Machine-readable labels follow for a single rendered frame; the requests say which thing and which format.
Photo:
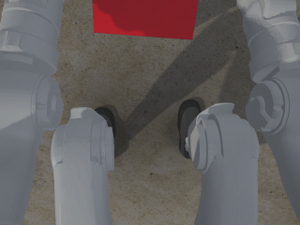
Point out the robot left shin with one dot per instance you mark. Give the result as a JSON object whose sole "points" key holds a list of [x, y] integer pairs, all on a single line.
{"points": [[57, 146]]}

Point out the left robot foot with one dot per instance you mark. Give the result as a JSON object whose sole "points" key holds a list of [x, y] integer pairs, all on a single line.
{"points": [[108, 116]]}

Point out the carton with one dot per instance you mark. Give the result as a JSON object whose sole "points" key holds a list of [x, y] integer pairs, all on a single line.
{"points": [[145, 18]]}

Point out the left robot forearm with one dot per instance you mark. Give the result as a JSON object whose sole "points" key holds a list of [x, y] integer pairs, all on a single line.
{"points": [[29, 31]]}

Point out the right robot upper arm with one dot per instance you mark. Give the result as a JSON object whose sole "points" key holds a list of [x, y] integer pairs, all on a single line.
{"points": [[273, 109]]}

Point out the right robot forearm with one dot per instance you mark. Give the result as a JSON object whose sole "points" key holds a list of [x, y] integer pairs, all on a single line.
{"points": [[273, 37]]}

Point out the left robot upper arm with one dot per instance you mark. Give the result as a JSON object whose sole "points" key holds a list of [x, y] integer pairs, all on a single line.
{"points": [[30, 105]]}

